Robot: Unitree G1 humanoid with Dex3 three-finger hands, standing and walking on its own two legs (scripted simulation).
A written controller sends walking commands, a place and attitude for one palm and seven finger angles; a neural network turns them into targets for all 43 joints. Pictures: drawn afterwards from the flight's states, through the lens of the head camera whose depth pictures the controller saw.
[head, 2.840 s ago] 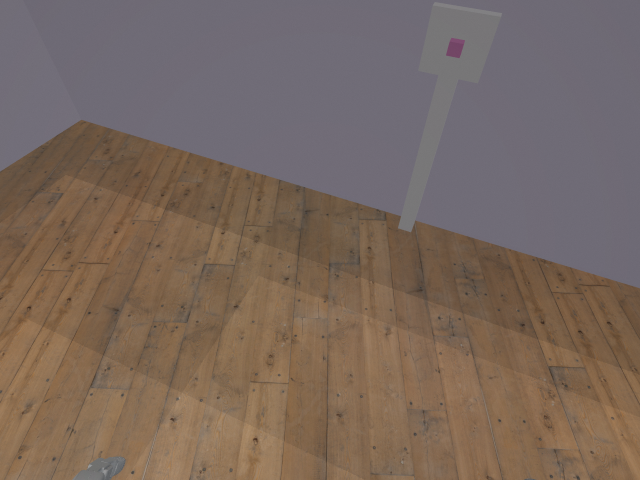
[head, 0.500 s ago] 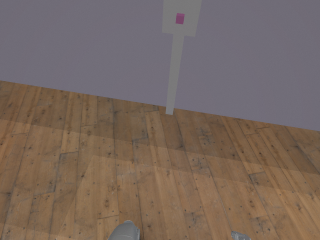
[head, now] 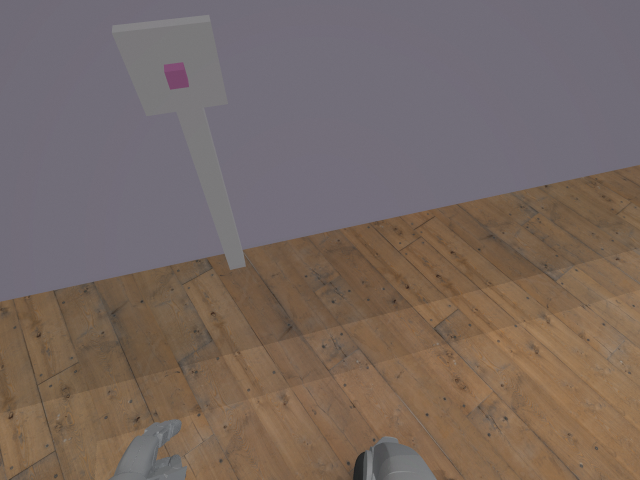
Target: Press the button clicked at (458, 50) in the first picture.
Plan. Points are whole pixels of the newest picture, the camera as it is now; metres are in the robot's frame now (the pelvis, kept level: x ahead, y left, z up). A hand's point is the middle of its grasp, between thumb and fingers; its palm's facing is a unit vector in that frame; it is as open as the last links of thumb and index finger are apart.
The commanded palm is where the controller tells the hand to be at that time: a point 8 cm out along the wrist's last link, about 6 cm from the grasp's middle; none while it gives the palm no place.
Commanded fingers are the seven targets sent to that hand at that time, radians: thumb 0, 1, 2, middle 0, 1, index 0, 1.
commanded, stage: turn to face it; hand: left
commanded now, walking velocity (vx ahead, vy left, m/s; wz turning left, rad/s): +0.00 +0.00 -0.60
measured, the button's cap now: (176, 75) +0.84 +0.29 +0.03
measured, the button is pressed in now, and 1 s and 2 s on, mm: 0 0 0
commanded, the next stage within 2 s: take the last steps up to it in 0.76 s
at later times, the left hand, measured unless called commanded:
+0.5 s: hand (187, 457) +0.18 +0.20 -0.17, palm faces +0.08 -0.98 -0.16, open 7.3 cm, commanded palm none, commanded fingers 0.00 0.90 0.90 -0.20 -0.30 -0.20 -0.30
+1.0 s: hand out of the picture +0.09 +0.18 -0.18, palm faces +0.23 -0.96 -0.18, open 7.4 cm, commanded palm none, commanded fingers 0.00 0.90 0.90 -0.20 -0.30 -0.20 -0.30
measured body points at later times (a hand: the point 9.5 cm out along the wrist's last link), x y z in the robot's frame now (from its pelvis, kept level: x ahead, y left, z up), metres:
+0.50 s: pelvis +0.11 +0.02 +0.00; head +0.12 +0.04 +0.45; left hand +0.17 +0.25 -0.16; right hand +0.15 -0.22 -0.14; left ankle +0.12 +0.12 -0.73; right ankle +0.09 -0.11 -0.71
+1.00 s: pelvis +0.11 +0.01 +0.00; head +0.12 +0.02 +0.45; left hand +0.08 +0.23 -0.16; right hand +0.23 -0.22 -0.14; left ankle +0.08 +0.12 -0.73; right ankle +0.11 -0.12 -0.73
